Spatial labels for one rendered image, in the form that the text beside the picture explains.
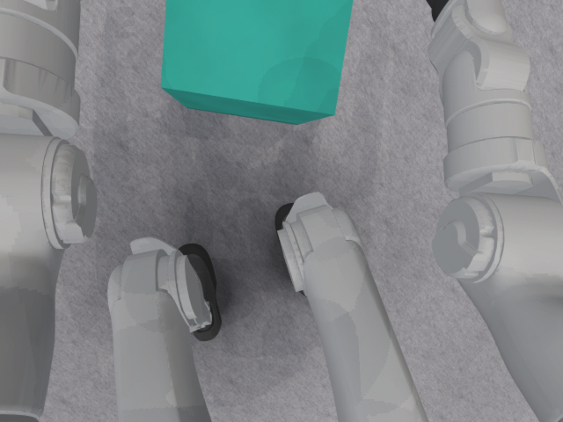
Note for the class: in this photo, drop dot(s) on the left robot upper arm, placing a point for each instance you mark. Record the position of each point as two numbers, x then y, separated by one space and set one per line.
48 201

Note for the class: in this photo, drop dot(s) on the robot right thigh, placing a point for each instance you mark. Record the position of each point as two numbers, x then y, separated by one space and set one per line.
370 379

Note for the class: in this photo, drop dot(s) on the left robot forearm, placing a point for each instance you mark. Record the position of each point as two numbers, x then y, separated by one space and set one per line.
39 42

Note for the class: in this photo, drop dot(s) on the right robot forearm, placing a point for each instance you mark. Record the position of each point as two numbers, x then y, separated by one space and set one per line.
483 87

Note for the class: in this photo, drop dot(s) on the carton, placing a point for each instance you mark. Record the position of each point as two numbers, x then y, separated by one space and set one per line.
277 60

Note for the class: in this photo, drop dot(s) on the robot right foot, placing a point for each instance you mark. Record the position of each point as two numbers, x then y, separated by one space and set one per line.
280 217

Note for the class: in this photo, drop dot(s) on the robot right hand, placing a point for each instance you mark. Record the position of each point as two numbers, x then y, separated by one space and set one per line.
437 6

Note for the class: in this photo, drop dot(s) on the right robot upper arm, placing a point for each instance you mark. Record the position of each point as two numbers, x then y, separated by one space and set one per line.
506 252

